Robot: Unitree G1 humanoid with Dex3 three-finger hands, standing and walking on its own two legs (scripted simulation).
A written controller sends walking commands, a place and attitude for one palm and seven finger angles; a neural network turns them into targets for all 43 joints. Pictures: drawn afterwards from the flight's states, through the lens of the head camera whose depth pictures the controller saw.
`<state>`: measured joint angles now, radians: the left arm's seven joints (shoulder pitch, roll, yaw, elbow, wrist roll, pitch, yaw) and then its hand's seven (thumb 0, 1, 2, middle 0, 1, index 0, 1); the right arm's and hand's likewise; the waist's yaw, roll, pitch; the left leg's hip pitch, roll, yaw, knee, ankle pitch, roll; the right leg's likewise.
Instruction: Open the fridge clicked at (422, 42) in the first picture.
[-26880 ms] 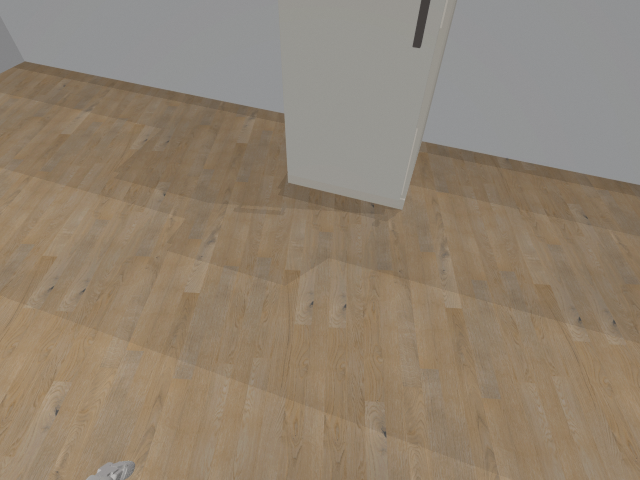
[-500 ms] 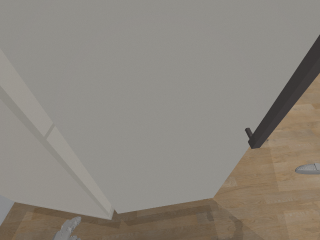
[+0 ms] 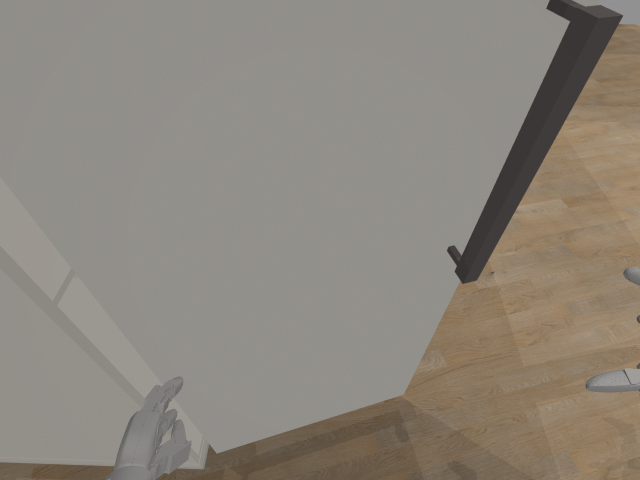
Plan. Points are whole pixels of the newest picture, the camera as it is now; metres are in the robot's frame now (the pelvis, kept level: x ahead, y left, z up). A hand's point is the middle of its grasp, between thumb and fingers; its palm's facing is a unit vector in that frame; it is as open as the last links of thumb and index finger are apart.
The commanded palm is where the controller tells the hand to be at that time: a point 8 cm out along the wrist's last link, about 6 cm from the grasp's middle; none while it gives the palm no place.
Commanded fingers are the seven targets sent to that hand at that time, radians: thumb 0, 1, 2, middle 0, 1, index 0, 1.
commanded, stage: draw the hand back to the body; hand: right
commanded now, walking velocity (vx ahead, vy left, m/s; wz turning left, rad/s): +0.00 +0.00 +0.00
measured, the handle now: (501, 172) +0.41 -0.22 +0.19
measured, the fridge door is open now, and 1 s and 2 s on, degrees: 72 72 72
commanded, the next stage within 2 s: step back with the hand held close in 1.56 s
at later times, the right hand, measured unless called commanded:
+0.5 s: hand out of the picture +0.21 -0.30 +0.15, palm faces -0.01 +0.99 -0.12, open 14.5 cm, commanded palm +0.18 -0.34 +0.17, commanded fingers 0.00 0.30 -0.32 0.24 1.00 0.24 1.00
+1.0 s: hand out of the picture +0.22 -0.29 +0.18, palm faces +0.48 +0.78 -0.40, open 10.6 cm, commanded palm +0.16 -0.32 +0.19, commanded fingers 0.00 -0.61 -0.76 0.21 0.47 0.21 0.47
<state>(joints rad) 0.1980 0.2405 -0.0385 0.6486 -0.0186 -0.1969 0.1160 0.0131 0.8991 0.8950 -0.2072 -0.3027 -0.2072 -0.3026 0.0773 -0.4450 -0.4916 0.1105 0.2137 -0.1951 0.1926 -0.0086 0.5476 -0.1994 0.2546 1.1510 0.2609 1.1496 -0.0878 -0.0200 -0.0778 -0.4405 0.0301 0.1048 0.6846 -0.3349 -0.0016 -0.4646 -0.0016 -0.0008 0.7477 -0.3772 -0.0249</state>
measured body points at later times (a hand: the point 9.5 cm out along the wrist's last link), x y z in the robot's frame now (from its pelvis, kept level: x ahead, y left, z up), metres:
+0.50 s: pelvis -0.01 +0.00 +0.00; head -0.02 +0.00 +0.45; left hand +0.17 +0.25 -0.05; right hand +0.21 -0.35 +0.16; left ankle +0.01 +0.12 -0.72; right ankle +0.00 -0.10 -0.72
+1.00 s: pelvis +0.01 -0.01 +0.02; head -0.01 +0.00 +0.47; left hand +0.20 +0.20 -0.06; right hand +0.18 -0.32 +0.20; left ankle +0.01 +0.12 -0.72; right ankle +0.00 -0.10 -0.72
